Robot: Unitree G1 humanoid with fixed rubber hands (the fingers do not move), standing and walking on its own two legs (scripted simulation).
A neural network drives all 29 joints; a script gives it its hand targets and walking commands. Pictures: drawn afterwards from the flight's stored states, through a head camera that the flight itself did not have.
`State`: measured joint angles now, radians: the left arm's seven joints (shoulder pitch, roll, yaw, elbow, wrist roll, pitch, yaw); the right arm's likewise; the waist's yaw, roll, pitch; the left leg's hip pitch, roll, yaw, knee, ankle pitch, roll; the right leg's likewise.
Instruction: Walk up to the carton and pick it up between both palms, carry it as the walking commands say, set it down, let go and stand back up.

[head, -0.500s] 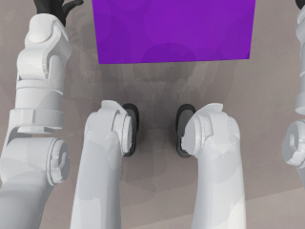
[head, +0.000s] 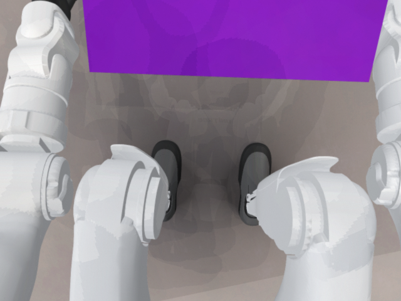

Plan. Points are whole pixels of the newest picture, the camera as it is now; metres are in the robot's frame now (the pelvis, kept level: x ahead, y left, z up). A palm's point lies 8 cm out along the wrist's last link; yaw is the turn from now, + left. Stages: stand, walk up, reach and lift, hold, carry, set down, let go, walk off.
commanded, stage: reach and lift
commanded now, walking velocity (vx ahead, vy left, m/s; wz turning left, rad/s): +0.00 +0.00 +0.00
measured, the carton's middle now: (225, 10) +0.52 -0.02 -0.21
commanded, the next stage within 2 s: none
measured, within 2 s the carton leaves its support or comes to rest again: leaves its support in 1.44 s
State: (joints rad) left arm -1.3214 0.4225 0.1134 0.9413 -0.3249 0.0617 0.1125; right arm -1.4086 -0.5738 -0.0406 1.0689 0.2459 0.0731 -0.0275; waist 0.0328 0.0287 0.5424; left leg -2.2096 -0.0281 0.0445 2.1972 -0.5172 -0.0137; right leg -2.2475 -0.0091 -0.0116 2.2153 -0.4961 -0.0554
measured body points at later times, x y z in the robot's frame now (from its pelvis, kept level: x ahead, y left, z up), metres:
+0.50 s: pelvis +0.01 +0.00 +0.00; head +0.35 -0.02 +0.29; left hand +0.51 +0.20 -0.16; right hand +0.52 -0.24 -0.17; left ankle +0.14 +0.11 -0.33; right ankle +0.14 -0.10 -0.33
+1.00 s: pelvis +0.02 +0.00 +0.01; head +0.37 -0.03 +0.29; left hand +0.52 +0.17 -0.17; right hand +0.53 -0.22 -0.18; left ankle +0.14 +0.12 -0.33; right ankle +0.14 -0.11 -0.33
